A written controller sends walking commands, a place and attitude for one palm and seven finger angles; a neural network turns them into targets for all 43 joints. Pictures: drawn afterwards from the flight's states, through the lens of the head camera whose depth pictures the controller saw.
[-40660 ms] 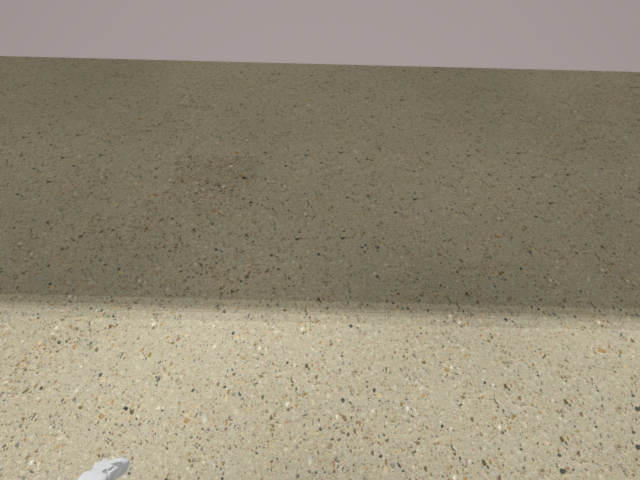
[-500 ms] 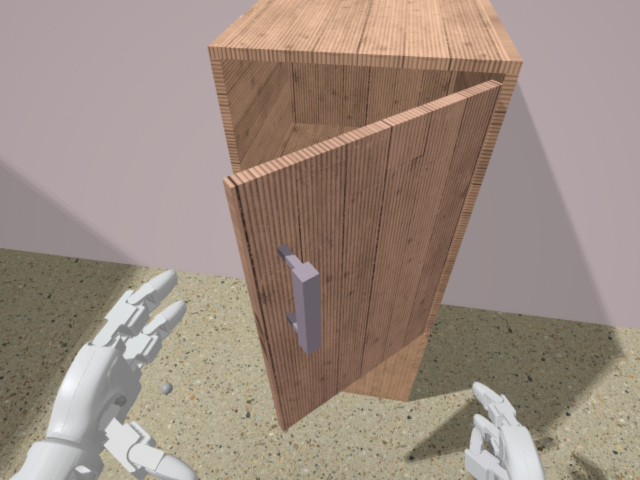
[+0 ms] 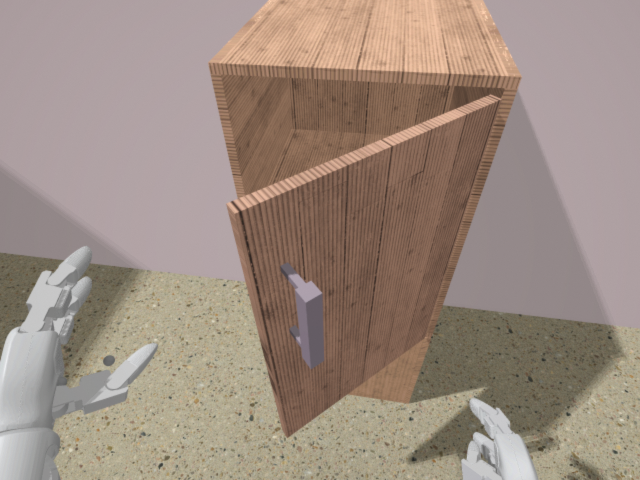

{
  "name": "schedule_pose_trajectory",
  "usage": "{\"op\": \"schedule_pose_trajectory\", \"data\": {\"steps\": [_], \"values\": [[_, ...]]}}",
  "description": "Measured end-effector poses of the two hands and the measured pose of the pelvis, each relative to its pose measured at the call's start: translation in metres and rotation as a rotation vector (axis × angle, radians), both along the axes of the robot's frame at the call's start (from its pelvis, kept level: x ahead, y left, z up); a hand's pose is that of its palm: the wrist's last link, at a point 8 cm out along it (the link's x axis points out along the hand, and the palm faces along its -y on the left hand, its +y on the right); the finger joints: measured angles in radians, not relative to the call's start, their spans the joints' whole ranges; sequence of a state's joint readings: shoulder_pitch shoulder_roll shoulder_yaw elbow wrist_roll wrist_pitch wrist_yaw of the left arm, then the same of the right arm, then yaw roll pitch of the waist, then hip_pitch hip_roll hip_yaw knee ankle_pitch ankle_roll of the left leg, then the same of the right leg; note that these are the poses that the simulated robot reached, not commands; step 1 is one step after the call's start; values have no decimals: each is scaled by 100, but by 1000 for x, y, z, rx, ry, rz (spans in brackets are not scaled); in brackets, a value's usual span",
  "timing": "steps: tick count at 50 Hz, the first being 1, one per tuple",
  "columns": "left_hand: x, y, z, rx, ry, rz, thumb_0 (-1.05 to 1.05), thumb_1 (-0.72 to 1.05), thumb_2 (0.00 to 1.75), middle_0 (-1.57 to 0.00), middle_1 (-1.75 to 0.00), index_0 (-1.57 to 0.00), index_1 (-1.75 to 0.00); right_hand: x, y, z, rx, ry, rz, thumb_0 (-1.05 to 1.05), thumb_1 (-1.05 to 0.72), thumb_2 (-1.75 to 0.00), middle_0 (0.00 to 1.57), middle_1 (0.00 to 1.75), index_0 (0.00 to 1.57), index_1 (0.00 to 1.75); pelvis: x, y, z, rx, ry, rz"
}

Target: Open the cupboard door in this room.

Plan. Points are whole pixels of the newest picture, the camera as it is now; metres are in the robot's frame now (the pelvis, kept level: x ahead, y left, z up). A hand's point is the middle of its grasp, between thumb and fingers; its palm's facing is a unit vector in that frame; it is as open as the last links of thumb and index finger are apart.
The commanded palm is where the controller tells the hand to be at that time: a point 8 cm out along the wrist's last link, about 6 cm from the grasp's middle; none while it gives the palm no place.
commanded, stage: draw the hand back to the body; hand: left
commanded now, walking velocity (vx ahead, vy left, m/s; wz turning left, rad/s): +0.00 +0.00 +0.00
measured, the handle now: (301, 317) +0.29 +0.07 +0.08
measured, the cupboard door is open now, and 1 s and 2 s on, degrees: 44 44 44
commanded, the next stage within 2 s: step back with the hand held close in 0.58 s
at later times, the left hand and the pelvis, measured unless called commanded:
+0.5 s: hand (98, 338) +0.19 +0.25 +0.15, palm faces +0.43 -0.81 -0.39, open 7.5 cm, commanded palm +0.14 +0.29 +0.17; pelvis +0.01 -0.01 +0.00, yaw -1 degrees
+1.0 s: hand (104, 348) +0.19 +0.24 +0.14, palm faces +0.29 -0.81 -0.50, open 7.4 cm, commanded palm +0.13 +0.29 +0.17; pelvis -0.02 +0.00 +0.00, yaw -3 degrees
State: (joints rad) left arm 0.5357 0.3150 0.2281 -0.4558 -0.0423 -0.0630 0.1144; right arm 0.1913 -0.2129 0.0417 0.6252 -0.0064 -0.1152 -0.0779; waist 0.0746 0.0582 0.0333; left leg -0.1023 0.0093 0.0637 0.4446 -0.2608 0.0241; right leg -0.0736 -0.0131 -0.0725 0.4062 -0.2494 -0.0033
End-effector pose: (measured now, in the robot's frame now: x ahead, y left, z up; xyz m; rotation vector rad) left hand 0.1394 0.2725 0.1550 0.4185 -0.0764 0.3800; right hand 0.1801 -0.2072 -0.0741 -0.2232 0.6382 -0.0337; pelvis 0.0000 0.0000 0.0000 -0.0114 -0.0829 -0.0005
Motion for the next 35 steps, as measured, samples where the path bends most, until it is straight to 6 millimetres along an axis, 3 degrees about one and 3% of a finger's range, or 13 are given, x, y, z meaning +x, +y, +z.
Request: {"op": "schedule_pose_trajectory", "data": {"steps": [12,17,35], "values": [[9,19,15,40,-52,67,0,67,80,-20,-30,-20,-30,4,-15,0,-17,25,-32,2,-90,-90,20,30,20,30,5,-4,2,1,-3,-8],[12,18,17,35,-62,70,1,80,86,-20,-30,-21,-30,4,-20,1,-17,25,-36,2,-90,-90,20,30,20,30,5,-5,2,1,-3,-9],[11,10,15,35,-50,57,1,89,90,-21,-30,-21,-30,0,-21,-2,-2,32,-38,2,-90,-90,20,30,20,30,3,-11,3,1,-4,-10]]}}
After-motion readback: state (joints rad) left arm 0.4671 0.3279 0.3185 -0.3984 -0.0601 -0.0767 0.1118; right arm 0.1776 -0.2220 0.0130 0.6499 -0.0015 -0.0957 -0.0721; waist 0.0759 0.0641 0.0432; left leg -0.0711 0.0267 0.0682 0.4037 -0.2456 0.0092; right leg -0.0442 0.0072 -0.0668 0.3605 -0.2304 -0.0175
